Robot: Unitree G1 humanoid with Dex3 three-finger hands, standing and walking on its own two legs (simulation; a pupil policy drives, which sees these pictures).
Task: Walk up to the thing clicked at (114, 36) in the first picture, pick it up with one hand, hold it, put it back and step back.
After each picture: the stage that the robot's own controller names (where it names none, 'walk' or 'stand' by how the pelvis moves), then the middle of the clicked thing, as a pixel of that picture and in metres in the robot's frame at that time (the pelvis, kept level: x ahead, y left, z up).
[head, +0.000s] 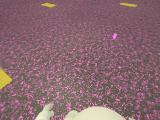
stand; (114, 36) +2.04 -0.58 -0.72
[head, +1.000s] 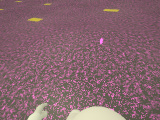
walk; (101, 41) +1.96 -0.08 -0.69
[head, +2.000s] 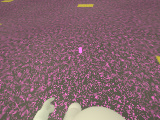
walk; (80, 50) +1.33 +0.31 -0.71
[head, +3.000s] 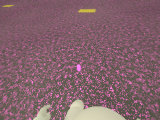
walk; (78, 67) +0.89 +0.30 -0.72
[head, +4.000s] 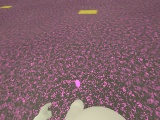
walk; (77, 83) +0.56 +0.25 -0.71
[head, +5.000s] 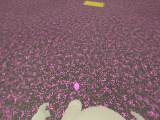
stand; (76, 86) +0.43 +0.17 -0.70
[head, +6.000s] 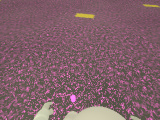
stand; (73, 98) +0.35 +0.19 -0.72
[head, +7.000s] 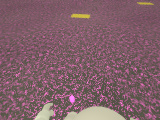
stand; (72, 99) +0.34 +0.22 -0.72
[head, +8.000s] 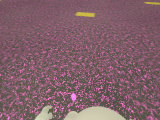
stand; (73, 97) +0.36 +0.20 -0.73
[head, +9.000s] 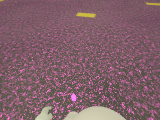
stand; (73, 97) +0.36 +0.20 -0.73
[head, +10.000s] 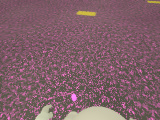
go down; (74, 97) +0.35 +0.19 -0.73
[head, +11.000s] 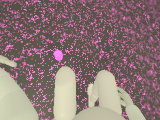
go down; (58, 55) +0.43 +0.25 -0.30
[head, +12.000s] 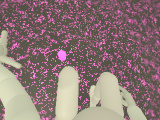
close in; (62, 55) +0.43 +0.26 -0.30
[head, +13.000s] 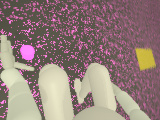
close in; (28, 53) +0.41 +0.30 -0.22
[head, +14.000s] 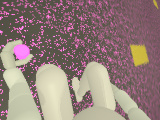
close; (22, 53) +0.40 +0.30 -0.22
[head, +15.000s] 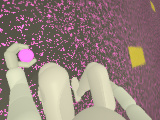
lift; (26, 56) +0.37 +0.29 -0.22
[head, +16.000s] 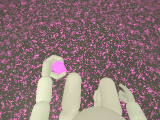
lift; (60, 69) +0.31 +0.23 -0.03
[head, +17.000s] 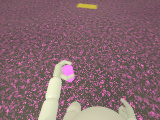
hold; (68, 73) +0.32 +0.17 +0.02
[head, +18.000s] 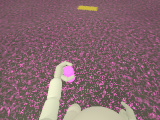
hold; (69, 74) +0.32 +0.17 +0.01
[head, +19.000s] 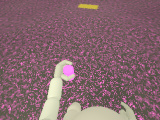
crouch; (69, 73) +0.32 +0.17 +0.02
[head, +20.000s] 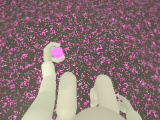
crouch; (58, 54) +0.43 +0.22 -0.08
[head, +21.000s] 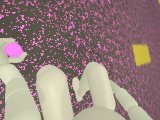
lower; (15, 52) +0.40 +0.33 -0.22
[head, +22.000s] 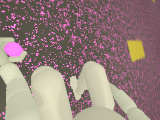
lower; (15, 51) +0.41 +0.31 -0.22
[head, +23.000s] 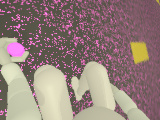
lower; (17, 51) +0.40 +0.32 -0.22
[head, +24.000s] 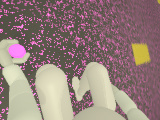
lower; (19, 53) +0.39 +0.32 -0.22
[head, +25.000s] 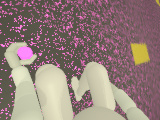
loosen; (26, 55) +0.39 +0.28 -0.22
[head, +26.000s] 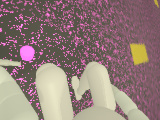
withdraw; (27, 53) +0.39 +0.28 -0.22
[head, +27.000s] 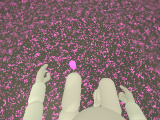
walk; (72, 64) +0.43 +0.20 -0.41
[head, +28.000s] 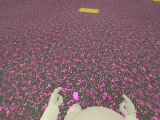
stand; (75, 95) +0.36 +0.16 -0.66
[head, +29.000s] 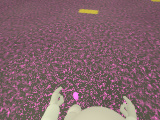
stand; (75, 95) +0.36 +0.16 -0.67
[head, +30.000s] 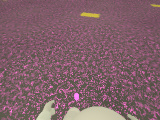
stand; (76, 96) +0.37 +0.16 -0.70
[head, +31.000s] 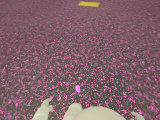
walk; (77, 88) +0.41 +0.16 -0.71
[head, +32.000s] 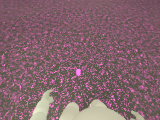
walk; (78, 72) +0.61 +0.15 -0.70
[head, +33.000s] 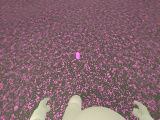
walk; (77, 55) +0.94 +0.28 -0.69
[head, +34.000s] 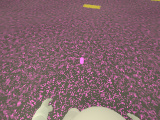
stand; (81, 60) +1.02 +0.17 -0.72
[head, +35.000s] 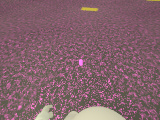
stand; (80, 62) +1.02 +0.20 -0.73
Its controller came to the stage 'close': yes
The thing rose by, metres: 0.72
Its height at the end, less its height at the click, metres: +0.00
